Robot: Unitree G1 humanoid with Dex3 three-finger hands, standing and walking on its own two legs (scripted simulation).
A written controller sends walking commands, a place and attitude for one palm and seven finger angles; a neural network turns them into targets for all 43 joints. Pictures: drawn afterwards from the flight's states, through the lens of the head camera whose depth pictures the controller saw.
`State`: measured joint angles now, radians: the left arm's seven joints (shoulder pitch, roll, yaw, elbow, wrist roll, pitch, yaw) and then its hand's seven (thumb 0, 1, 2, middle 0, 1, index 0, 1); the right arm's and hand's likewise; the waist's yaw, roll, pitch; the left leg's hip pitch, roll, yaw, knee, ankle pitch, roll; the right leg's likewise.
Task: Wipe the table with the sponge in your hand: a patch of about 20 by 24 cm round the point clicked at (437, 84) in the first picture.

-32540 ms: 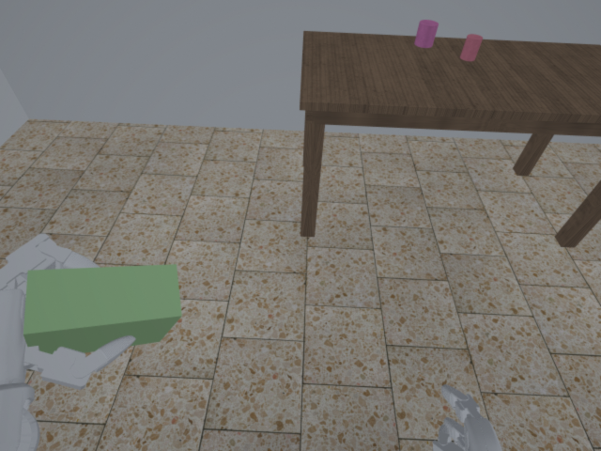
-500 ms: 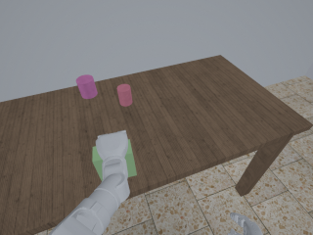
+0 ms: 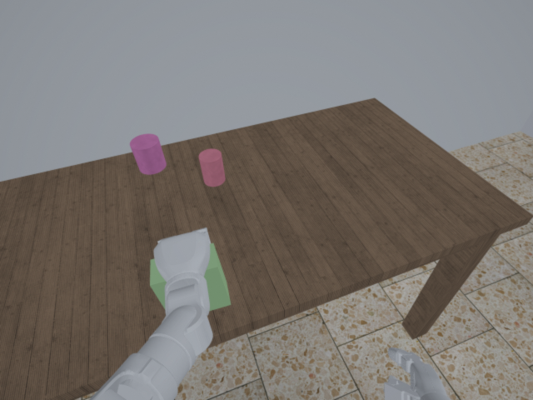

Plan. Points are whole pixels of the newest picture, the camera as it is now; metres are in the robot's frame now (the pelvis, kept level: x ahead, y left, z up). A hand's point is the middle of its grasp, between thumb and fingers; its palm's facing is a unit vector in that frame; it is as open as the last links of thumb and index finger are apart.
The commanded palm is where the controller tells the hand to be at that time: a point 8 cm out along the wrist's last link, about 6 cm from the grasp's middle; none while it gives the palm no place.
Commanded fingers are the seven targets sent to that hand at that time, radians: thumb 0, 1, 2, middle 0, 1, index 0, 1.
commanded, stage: slide back across to the middle lane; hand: left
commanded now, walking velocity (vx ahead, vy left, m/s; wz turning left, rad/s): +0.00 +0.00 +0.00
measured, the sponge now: (195, 289) +0.32 +0.17 -0.05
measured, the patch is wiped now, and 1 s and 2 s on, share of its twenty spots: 0.95 0.95 0.95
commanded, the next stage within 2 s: wipe forward along the middle lane in 0.36 s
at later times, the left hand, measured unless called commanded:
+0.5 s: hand (162, 290) +0.29 +0.21 +0.00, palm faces -0.04 -0.10 -0.99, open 9.8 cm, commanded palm +0.26 +0.21 +0.05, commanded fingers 0.00 0.10 1.30 -1.20 -1.60 -1.20 -1.60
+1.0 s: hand (155, 271) +0.33 +0.24 +0.00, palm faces -0.10 -0.03 -1.00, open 9.8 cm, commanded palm +0.31 +0.24 +0.03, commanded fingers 0.00 0.10 1.30 -1.20 -1.60 -1.20 -1.60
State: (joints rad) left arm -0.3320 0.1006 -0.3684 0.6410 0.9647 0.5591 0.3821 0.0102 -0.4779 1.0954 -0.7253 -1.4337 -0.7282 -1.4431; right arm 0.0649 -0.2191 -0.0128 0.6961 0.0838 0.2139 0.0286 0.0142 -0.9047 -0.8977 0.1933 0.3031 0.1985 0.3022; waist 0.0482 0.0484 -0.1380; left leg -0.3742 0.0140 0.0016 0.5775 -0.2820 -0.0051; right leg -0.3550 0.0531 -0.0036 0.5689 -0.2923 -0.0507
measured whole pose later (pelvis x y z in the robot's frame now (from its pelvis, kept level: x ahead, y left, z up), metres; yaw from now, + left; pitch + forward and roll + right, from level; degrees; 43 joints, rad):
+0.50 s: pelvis +0.00 +0.00 +0.00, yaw +0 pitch +2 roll +0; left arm -0.11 0.20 -0.29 0.39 1.00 0.49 0.29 0.00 -0.49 1.09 -0.74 -1.42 -0.74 -1.43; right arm 0.04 -0.24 -0.01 0.66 0.09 0.17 0.01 0.01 -0.90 -0.90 0.19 0.30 0.20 0.30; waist 0.07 0.05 -0.11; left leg -0.30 0.02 0.01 0.55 -0.28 -0.01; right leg -0.29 0.06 0.00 0.55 -0.29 -0.05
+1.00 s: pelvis -0.03 -0.01 -0.01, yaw +1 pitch +7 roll +0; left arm -0.44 0.26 -0.16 0.80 1.02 0.35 0.30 0.00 -0.55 1.12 -0.81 -1.34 -0.81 -1.35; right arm 0.16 -0.25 -0.01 0.73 0.08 0.13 -0.05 0.01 -0.90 -0.90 0.20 0.30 0.20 0.30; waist 0.02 0.06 -0.12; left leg -0.51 0.02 -0.01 0.65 -0.27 -0.01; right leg -0.49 0.06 -0.02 0.64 -0.28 -0.06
